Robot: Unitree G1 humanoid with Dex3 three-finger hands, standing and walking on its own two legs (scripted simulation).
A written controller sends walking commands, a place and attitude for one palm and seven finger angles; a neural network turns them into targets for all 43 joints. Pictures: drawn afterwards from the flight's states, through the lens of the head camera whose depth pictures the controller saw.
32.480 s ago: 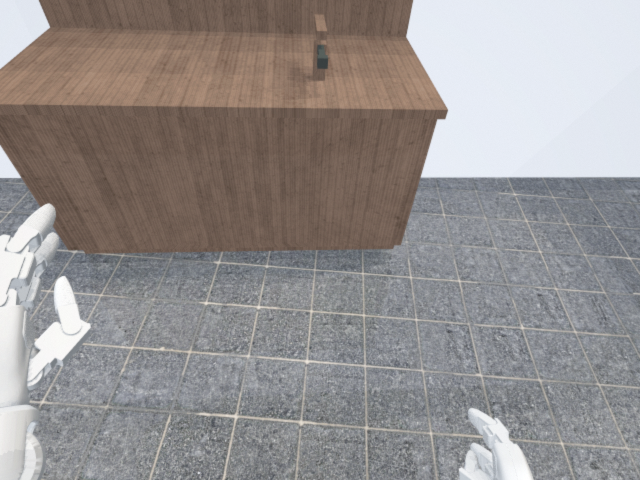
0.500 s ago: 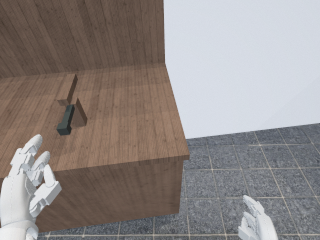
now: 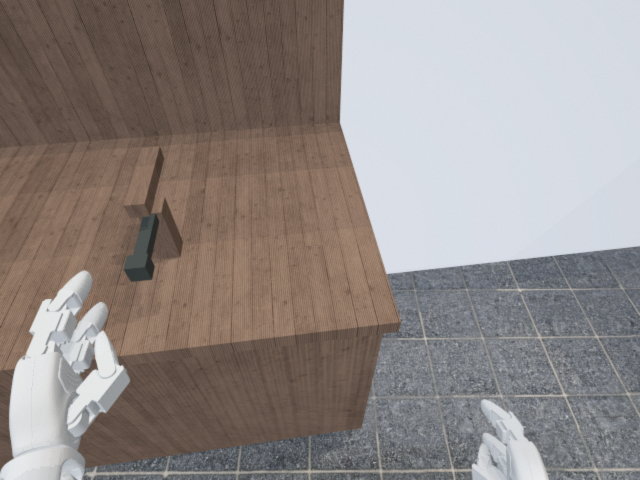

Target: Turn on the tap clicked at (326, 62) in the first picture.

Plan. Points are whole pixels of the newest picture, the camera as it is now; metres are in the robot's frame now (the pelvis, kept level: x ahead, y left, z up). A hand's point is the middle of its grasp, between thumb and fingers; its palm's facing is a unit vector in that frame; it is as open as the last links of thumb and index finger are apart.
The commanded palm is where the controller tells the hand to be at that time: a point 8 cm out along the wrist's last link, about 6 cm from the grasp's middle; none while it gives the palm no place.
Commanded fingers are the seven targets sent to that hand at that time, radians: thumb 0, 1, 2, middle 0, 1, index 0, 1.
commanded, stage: reach beside the lever's end, fingers flat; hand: left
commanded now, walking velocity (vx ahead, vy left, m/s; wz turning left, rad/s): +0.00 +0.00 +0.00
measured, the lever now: (139, 267) +0.35 +0.30 +0.06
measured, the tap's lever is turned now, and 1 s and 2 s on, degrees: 0 0 0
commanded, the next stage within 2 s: push the lever round in 1.88 s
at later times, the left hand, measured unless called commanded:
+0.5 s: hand (121, 336) +0.23 +0.25 +0.10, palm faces +0.49 -0.86 -0.13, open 7.5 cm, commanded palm +0.19 +0.30 +0.10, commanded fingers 0.00 0.90 0.90 -0.18 -0.24 -0.18 -0.24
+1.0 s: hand (108, 298) +0.28 +0.31 +0.08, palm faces +0.50 -0.86 -0.12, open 7.7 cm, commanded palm +0.24 +0.35 +0.08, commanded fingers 0.00 0.90 0.90 -0.16 -0.17 -0.16 -0.17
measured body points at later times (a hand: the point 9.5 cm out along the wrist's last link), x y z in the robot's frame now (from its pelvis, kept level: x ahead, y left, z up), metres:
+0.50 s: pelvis -0.03 -0.02 +0.00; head -0.01 -0.03 +0.45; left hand +0.20 +0.30 +0.11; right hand +0.15 -0.25 -0.09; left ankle -0.04 +0.10 -0.72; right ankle +0.00 -0.11 -0.72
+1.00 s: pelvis -0.01 -0.01 +0.00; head +0.03 -0.02 +0.45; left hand +0.25 +0.35 +0.09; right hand +0.13 -0.27 -0.11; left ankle -0.04 +0.10 -0.72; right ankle +0.00 -0.11 -0.72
